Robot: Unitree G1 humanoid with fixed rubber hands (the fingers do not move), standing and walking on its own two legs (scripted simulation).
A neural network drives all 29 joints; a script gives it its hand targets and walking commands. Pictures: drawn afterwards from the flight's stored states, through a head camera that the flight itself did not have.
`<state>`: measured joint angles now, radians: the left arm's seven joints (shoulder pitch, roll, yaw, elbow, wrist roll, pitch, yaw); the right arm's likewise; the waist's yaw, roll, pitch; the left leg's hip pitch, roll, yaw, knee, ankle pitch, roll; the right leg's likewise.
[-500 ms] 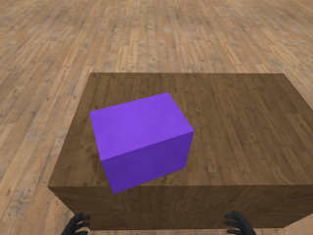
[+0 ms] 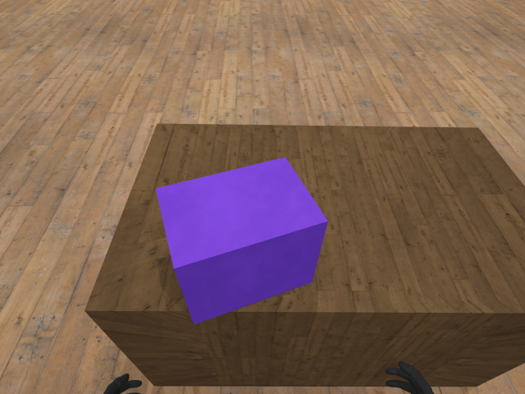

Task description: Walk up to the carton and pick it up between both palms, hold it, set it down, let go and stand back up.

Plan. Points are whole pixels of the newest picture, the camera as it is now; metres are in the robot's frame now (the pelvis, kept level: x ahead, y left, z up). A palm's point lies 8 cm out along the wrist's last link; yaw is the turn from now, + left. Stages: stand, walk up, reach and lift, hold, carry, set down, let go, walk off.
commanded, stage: stand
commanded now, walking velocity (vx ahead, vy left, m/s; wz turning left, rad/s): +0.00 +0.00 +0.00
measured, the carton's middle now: (240, 239) +0.43 +0.04 -0.05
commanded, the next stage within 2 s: walk up in 1.76 s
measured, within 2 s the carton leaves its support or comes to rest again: neither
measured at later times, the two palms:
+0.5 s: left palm out of the picture +0.10 +0.24 -0.09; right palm out of the picture +0.11 -0.24 -0.09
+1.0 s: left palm out of the picture +0.08 +0.24 -0.10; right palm out of the picture +0.09 -0.25 -0.09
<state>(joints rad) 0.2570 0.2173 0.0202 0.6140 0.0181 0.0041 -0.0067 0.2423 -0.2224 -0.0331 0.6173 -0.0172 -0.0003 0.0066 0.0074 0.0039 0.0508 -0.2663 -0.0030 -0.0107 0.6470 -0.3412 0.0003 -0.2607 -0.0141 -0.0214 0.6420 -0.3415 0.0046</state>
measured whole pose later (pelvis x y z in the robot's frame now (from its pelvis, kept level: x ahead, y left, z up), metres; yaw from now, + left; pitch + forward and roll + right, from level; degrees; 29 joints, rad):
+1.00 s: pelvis -0.01 +0.00 +0.01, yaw +1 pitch -3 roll +0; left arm 0.30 0.23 0.01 0.68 0.01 0.00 0.00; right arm 0.29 -0.23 -0.02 0.68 -0.01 0.00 0.01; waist 0.00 0.00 0.04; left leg -0.25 0.00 -0.02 0.59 -0.29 0.00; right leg -0.24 -0.02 -0.03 0.59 -0.30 0.00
